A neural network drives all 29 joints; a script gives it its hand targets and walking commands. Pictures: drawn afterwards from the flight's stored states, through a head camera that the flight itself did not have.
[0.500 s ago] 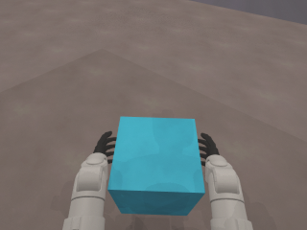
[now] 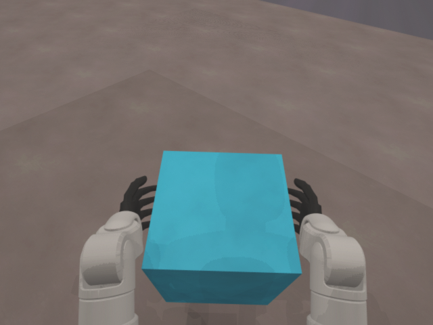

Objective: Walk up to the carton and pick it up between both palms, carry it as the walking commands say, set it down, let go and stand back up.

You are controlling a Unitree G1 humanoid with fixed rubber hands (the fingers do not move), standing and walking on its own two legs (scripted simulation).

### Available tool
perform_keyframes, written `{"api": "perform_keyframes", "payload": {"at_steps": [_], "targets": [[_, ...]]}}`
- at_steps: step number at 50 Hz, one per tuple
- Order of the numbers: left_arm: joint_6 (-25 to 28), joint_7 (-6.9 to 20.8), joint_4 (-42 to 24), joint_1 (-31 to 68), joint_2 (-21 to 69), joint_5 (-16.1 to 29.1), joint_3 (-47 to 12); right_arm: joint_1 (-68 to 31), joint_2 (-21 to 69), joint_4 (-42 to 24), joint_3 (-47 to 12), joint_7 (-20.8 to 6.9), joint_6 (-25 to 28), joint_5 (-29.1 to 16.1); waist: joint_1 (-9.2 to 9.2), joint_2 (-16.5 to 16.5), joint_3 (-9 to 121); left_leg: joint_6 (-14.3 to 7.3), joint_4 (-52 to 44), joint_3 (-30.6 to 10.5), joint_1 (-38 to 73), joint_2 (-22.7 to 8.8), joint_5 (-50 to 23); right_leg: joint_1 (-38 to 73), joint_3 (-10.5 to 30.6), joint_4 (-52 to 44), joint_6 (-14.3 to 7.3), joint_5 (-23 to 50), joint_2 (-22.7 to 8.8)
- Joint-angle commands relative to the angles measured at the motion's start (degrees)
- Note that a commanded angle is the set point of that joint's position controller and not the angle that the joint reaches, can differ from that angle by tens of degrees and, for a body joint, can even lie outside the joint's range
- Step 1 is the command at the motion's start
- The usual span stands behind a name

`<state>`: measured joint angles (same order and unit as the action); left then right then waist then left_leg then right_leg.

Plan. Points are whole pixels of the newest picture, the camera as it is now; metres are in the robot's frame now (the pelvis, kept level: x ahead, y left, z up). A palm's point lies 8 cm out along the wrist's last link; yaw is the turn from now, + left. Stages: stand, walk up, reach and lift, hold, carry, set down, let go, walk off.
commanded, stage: carry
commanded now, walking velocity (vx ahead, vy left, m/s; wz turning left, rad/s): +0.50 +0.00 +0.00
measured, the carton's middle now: (219, 233) +0.28 +0.00 +0.03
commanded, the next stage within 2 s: none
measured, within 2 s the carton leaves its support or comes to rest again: neither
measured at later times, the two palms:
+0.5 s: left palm (131, 131) +0.54 +0.21 +0.07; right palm (249, 128) +0.55 -0.09 +0.07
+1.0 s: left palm (154, 70) +0.86 +0.20 +0.08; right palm (241, 68) +0.89 -0.10 +0.07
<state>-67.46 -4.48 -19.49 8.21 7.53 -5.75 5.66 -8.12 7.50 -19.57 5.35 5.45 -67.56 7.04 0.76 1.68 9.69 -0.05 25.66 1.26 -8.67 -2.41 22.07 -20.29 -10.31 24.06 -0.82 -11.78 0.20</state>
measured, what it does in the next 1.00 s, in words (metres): walks ahead: left foot, then right foot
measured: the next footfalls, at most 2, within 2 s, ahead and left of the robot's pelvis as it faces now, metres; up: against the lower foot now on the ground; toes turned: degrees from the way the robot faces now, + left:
left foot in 0.34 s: +0.34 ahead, +0.14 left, +0.00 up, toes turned +14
right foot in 0.80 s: +0.65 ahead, -0.05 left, +0.00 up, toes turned -10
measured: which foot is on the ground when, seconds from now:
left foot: down 0.00-0.00, up 0.02-0.32, down 0.34-0.82, up 0.84-1.00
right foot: down 0.00-0.38, up 0.40-0.78, down 0.80-1.00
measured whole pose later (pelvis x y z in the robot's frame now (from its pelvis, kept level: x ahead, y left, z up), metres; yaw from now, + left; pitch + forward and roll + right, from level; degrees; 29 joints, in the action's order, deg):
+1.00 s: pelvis +0.61 +0.03 +0.01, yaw +5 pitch +5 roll +0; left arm -68.6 -4.8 -19.3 7.5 7.5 -5.9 4.7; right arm -8.0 7.5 -19.8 6.1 5.0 -69.4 7.1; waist -1.8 0.6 3.1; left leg 0.0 57.8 3.4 -31.6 -5.4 17.3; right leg -15.1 -14.9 21.2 -4.2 -11.9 -1.5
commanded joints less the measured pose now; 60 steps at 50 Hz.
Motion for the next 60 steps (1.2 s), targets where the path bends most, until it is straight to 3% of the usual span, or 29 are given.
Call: {"api": "perform_keyframes", "payload": {"at_steps": [1, 2, 3, 4, 5, 7, 9, 14, 17, 18, 19, 20, 22, 23, 25, 27, 30, 35, 37, 39, 40, 41, 42, 44, 45, 47, 52, 57, 60], "targets": [[-2.0, 12.8, -1.3, 21.8, 46.2, 20.1, -38.3, -26.1, 46.4, -4.7, -39.7, -14.7, -2.5, -22.3, -2.55, -17.3, 14.3, -0.8, 26.0, 7.0, -31.3, 0.0, 2.5, 38.4, 30.4, -10.5, -8.0, -12.5, -21.9], [-2.4, 12.6, 0.3, 23.0, 46.6, 19.4, -37.3, -29.3, 46.2, -5.4, -40.0, -15.1, -3.2, -23.6, -2.11, -16.8, 11.2, -1.3, 34.0, 2.4, -37.7, 0.4, 7.0, 36.0, 38.8, -12.6, -13.3, -10.0, -26.8], [-2.7, 12.4, -1.0, 25.2, 48.1, 19.6, -38.0, -30.4, 47.4, -4.5, -39.6, -15.5, -3.4, -23.9, -2.23, -9.4, 9.0, -1.6, 36.6, -0.4, -39.0, -3.0, 6.0, 32.5, 36.0, -13.1, -14.1, -8.3, -26.6], [-2.7, 12.5, -1.4, 26.6, 49.5, 20.3, -38.8, -30.5, 48.7, -3.5, -39.6, -15.8, -3.4, -24.2, -2.13, -4.6, 7.5, -1.2, 36.2, -0.9, -38.6, -4.7, 3.2, 29.4, 31.9, -13.9, -13.1, -6.4, -25.4], [-2.5, 12.6, -3.0, 28.8, 50.6, 21.4, -39.6, -31.4, 50.1, -3.8, -39.5, -16.1, -3.2, -24.6, -1.93, -2.4, 6.4, -0.5, 31.7, -1.0, -37.4, -6.0, 0.9, 26.8, 27.0, -15.2, -11.2, -7.3, -23.5], [-2.4, 12.9, -4.2, 30.1, 52.0, 22.9, -40.4, -31.7, 51.7, -3.8, -39.7, -15.9, -2.9, -24.6, -1.99, -5.1, 5.7, 0.6, 23.5, 2.1, -32.8, -4.6, -2.8, 22.9, 17.4, -16.9, -9.0, -2.9, -19.3], [-2.4, 13.1, -4.6, 29.3, 51.8, 23.6, -40.6, -30.3, 51.7, -4.1, -39.2, -15.2, -2.7, -23.8, -1.75, -7.2, 5.4, 0.7, 16.9, 4.7, -29.1, -3.3, -6.5, 22.0, 11.8, -16.2, -7.9, 0.7, -16.6], [-2.7, 13.6, -4.6, 26.1, 51.5, 23.2, -40.5, -27.3, 51.3, -4.4, -38.3, -14.4, -2.9, -21.7, -1.81, -10.7, 3.5, -0.8, 4.9, 10.6, -19.0, 0.0, -16.5, 19.3, 3.6, -12.1, -5.5, 9.9, -14.2], [-3.1, 13.9, -5.7, 27.4, 50.5, 23.3, -41.1, -25.5, 51.1, -2.8, -37.8, -14.5, -2.9, -21.6, -0.17, -6.6, 8.3, -3.2, 0.6, 14.2, 2.0, 2.7, -14.9, 12.2, -2.2, 3.7, -1.7, 14.9, -10.3], [-3.3, 14.1, -6.1, 27.6, 49.5, 23.3, -41.1, -24.2, 50.6, -2.5, -37.3, -14.4, -2.8, -21.5, 1.46, -2.3, 12.5, -5.1, -0.8, 4.6, 15.5, -3.4, -8.5, 2.4, -2.3, 16.7, 0.7, 12.0, -8.6], [-3.9, 14.2, -7.0, 27.7, 49.1, 23.5, -41.1, -22.6, 49.8, -2.1, -36.8, -14.2, -2.3, -21.6, 1.76, 12.7, 18.2, -12.2, -9.8, -21.8, 25.6, -19.1, -0.2, -9.3, -1.7, 35.5, 3.6, -1.7, -2.0], [-3.7, 14.4, -6.3, 28.7, 49.0, 23.3, -41.5, -25.8, 50.5, -3.1, -37.4, -14.2, -2.0, -22.2, 0.74, 14.6, 14.8, -14.1, -13.3, -30.1, 27.2, -22.6, -9.0, -20.0, 5.2, 43.3, 2.1, -15.3, 0.2], [-2.8, 14.8, -5.9, 28.2, 52.0, 24.9, -41.7, -26.2, 53.0, -4.6, -38.4, -14.2, -1.5, -23.0, 0.7, 3.4, 15.3, -12.8, -9.8, -19.7, 23.7, -20.2, -20.4, -22.3, 10.3, 47.6, 0.4, -13.0, -5.2], [-2.3, 14.8, -5.9, 28.5, 53.2, 25.4, -41.8, -27.0, 54.0, -5.2, -38.9, -14.5, -1.2, -23.4, 0.42, 0.5, 14.5, -11.2, -10.7, -15.6, 20.1, -19.3, -21.7, -21.3, 10.8, 44.5, 0.7, -10.0, -6.8], [-1.4, 14.3, -6.1, 27.7, 54.0, 24.6, -41.6, -27.3, 54.6, -6.0, -39.6, -15.0, -0.8, -24.4, 0.05, 2.7, 13.8, -9.0, -12.6, -7.8, 16.1, -16.9, -23.6, -17.6, 8.7, 36.9, 1.2, -6.2, -7.0], [-0.8, 13.5, -6.9, 26.2, 53.8, 23.4, -41.6, -27.1, 53.8, -7.1, -39.9, -15.5, -0.6, -25.5, 0.04, 5.3, 12.3, -8.7, -14.7, -3.8, 15.4, -15.4, -23.0, -17.6, 6.3, 30.7, 1.2, -3.0, -6.2], [-1.0, 12.6, -7.5, 23.2, 52.7, 21.9, -41.4, -26.2, 51.9, -8.3, -40.0, -15.7, -0.9, -25.6, 0.08, 5.7, 9.1, -7.8, -15.0, 2.4, 14.6, -12.7, -25.9, -16.6, 3.0, 19.4, 1.3, 2.9, -5.0], [-2.3, 12.8, -7.0, 22.2, 49.7, 21.0, -40.8, -24.0, 48.7, -6.7, -39.3, -15.6, -2.0, -23.9, 0.52, 7.2, 3.6, -6.6, -13.0, 7.3, 11.9, -11.3, -28.8, -10.4, -2.1, 7.0, 0.1, 8.4, -2.8], [-2.9, 13.1, -6.6, 23.2, 48.6, 21.1, -40.2, -24.8, 47.9, -6.8, -39.2, -15.3, -2.4, -23.5, 0.45, 6.7, 3.6, -5.9, -7.9, 8.8, 11.2, -10.9, -31.4, -5.4, -4.0, 4.3, -0.6, 7.6, -1.7], [-3.1, 13.5, -5.1, 23.2, 48.1, 21.1, -39.6, -25.1, 47.4, -6.6, -39.3, -15.0, -2.8, -23.2, -0.85, 3.6, 8.0, -3.1, 6.8, 13.1, 3.3, -7.7, -36.2, 11.9, -5.5, 2.8, -2.0, 5.2, 0.1], [-3.3, 13.7, -3.8, 21.2, 47.8, 20.5, -38.9, -25.6, 47.2, -6.4, -39.3, -15.1, -3.2, -22.9, -2.68, -2.6, 13.0, -1.5, 20.4, 12.9, -6.0, -6.0, -26.7, 24.2, 5.2, 1.6, -3.4, -1.1, -7.5], [-3.0, 13.8, -1.3, 20.5, 47.9, 19.8, -39.1, -25.3, 47.5, -5.6, -39.3, -15.4, -3.8, -22.9, -2.93, -19.5, 17.4, 1.2, 38.4, 10.7, -22.9, 1.5, -7.0, 36.3, 31.7, -6.7, -10.6, -6.2, -22.9], [-2.8, 13.9, -0.9, 21.8, 49.8, 20.5, -39.3, -26.0, 48.2, -5.1, -39.8, -15.5, -3.6, -23.4, -2.65, -18.4, 15.3, -0.4, 45.8, 2.6, -32.9, 2.3, 4.8, 37.6, 38.2, -10.2, -13.6, 0.2, -24.7], [-1.8, 14.0, -1.9, 25.3, 53.6, 21.4, -39.9, -28.4, 51.9, -4.3, -40.6, -15.9, -2.3, -24.1, -2.6, -6.1, 14.9, -1.6, 49.1, -2.1, -33.5, -3.0, 1.1, 32.3, 28.9, -7.7, -12.4, 11.0, -23.1], [-0.9, 14.1, -4.1, 27.4, 55.2, 22.6, -40.7, -29.6, 53.9, -5.6, -40.6, -15.8, -1.3, -24.8, -2.33, -2.3, 14.0, -1.0, 45.3, -2.4, -31.6, -4.5, -1.5, 28.2, 23.9, -8.3, -10.7, 13.1, -21.8], [-0.3, 14.4, -5.5, 27.9, 56.3, 24.1, -41.5, -29.2, 55.0, -6.5, -40.6, -15.3, -0.3, -24.6, -2.05, -4.6, 13.2, -0.1, 36.4, -0.5, -28.4, -4.8, -4.5, 24.8, 16.0, -10.7, -8.2, 11.9, -18.9], [-0.2, 14.6, -6.6, 23.7, 52.5, 24.3, -40.9, -24.1, 53.2, -6.8, -40.3, -13.7, 0.2, -22.6, -1.82, -8.1, 8.4, 0.1, 17.6, 4.9, -27.8, -3.4, -12.2, 25.3, 6.3, -13.4, -7.5, 16.4, -15.4], [-1.0, 14.5, -6.3, 21.7, 50.8, 22.9, -40.3, -24.0, 50.8, -7.3, -40.9, -14.0, -0.8, -21.9, -1.95, -10.8, 3.5, -1.3, 5.9, 9.1, -23.7, -0.8, -19.8, 25.2, 1.3, -12.0, -6.0, 21.1, -13.7], [-1.8, 14.2, -6.6, 23.3, 49.8, 22.5, -40.5, -24.7, 49.8, -6.1, -40.2, -14.5, -1.8, -21.9, -1.75, -9.8, 3.2, -2.5, 2.0, 10.7, -16.7, 0.4, -19.0, 24.7, -0.1, -6.6, -4.4, 22.6, -13.6]]}}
